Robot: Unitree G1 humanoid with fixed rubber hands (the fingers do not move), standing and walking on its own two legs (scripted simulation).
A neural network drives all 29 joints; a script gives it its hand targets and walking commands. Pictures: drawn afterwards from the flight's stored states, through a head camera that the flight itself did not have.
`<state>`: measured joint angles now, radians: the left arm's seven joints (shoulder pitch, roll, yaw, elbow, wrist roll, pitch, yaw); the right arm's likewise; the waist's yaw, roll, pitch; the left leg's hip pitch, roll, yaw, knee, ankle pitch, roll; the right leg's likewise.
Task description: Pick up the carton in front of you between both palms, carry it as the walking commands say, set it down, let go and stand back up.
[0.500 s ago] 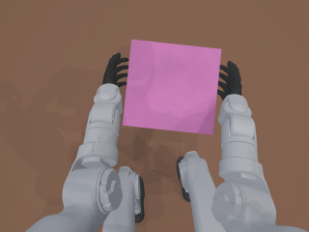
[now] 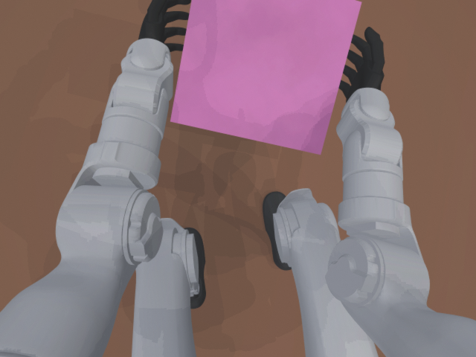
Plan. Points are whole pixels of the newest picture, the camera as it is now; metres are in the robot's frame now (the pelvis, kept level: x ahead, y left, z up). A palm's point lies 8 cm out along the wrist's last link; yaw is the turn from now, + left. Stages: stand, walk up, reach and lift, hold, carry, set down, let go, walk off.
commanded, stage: set down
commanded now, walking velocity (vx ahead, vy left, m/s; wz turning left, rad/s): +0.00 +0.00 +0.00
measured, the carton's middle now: (252, 78) +0.51 -0.09 -0.22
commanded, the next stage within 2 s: none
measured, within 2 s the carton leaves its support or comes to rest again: rests again in 1.06 s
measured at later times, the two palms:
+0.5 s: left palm (180, 53) +0.58 +0.02 -0.24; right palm (353, 86) +0.47 -0.26 -0.21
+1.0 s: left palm (184, 55) +0.58 +0.02 -0.25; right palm (357, 83) +0.48 -0.27 -0.22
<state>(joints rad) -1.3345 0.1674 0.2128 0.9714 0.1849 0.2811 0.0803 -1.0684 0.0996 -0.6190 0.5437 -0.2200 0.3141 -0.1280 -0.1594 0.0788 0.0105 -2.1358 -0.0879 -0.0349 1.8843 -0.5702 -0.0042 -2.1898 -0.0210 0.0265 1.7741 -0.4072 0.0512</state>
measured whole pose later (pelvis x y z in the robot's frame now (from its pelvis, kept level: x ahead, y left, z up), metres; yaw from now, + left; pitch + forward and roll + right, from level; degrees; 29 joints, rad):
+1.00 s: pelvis +0.00 +0.01 -0.07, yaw -3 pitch +43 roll -5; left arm -1.58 0.25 0.13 1.14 0.21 0.22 0.00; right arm -1.33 -0.12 -0.69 0.87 -0.12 0.23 -0.03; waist -0.21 -0.02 0.25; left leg -2.28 -0.09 -0.05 2.18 -0.65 0.01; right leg -2.33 0.01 0.02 2.03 -0.46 0.09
